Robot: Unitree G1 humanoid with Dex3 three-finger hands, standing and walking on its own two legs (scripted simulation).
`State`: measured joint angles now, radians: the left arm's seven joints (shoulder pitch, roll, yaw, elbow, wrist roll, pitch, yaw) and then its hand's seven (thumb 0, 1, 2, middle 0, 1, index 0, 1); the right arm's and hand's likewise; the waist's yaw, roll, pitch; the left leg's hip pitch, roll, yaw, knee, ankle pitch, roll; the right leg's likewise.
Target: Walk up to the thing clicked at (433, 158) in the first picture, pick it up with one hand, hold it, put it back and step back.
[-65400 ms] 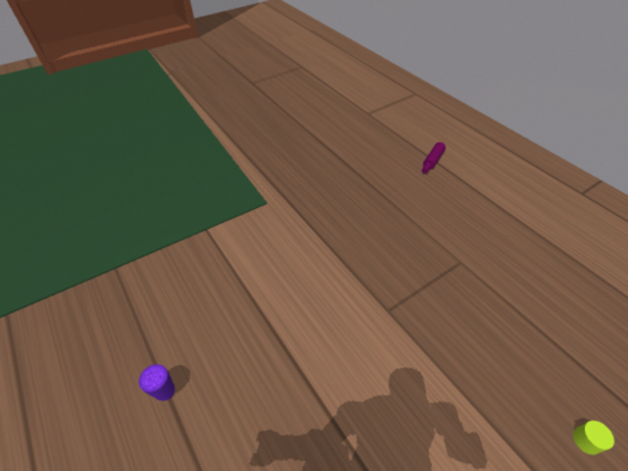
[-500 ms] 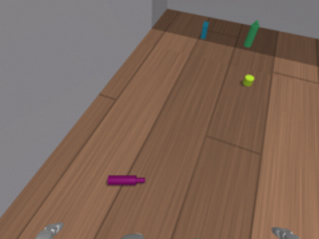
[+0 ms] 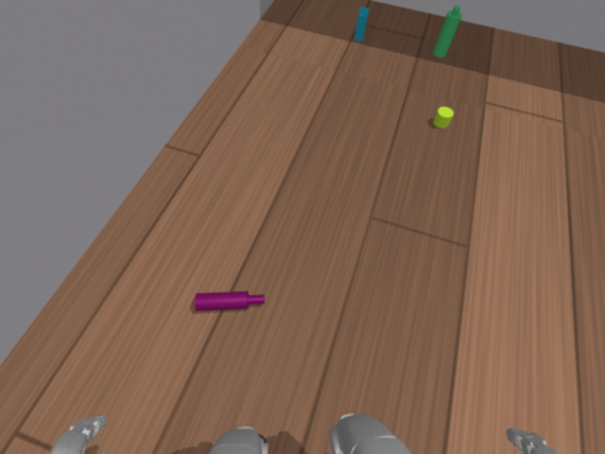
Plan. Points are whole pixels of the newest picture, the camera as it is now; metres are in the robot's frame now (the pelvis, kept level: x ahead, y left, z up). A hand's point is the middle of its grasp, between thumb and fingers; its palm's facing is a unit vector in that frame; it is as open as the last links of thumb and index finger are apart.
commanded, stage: step back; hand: left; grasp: from above
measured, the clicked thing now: (230, 300) +0.57 +0.23 -0.74
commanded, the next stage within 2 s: none
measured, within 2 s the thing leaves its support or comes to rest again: neither
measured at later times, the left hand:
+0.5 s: hand out of the picture -0.02 +0.24 -0.15, palm faces +0.02 -0.92 -0.38, open 7.4 cm
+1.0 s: hand out of the picture -0.25 +0.20 -0.15, palm faces -0.02 -0.91 -0.41, open 7.4 cm
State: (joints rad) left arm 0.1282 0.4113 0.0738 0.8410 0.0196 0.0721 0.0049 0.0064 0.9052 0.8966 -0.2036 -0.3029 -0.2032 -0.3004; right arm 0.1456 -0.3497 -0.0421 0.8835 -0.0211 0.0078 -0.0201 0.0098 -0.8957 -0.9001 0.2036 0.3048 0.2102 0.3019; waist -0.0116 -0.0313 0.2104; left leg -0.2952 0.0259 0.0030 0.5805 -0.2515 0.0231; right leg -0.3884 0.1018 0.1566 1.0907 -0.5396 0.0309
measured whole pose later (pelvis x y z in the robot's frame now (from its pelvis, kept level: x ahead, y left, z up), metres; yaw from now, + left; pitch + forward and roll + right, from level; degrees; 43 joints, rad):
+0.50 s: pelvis -0.15 -0.03 -0.02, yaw +4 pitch -3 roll +1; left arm 0.10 0.39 0.06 0.74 0.03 0.05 0.00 0.01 0.90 0.90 -0.21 -0.30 -0.21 -0.30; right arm 0.20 -0.40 -0.06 0.90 -0.02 0.03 -0.01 0.01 -0.90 -0.90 0.20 0.30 0.21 0.30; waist -0.01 -0.03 0.19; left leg -0.22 -0.06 -0.03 0.65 -0.39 0.02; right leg -0.41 -0.04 0.00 0.68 -0.22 0.00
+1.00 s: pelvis -0.32 -0.07 -0.01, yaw -1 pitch -3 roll +1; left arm 0.22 0.36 0.06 0.86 0.04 0.05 -0.01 0.01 0.90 0.90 -0.20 -0.30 -0.20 -0.30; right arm 0.11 -0.41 -0.06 0.85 -0.01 0.06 -0.02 0.01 -0.90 -0.90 0.20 0.30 0.21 0.30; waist 0.03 0.03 0.16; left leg -0.53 -0.07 -0.13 1.02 -0.46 0.00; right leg -0.26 0.01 0.05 0.68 -0.37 -0.01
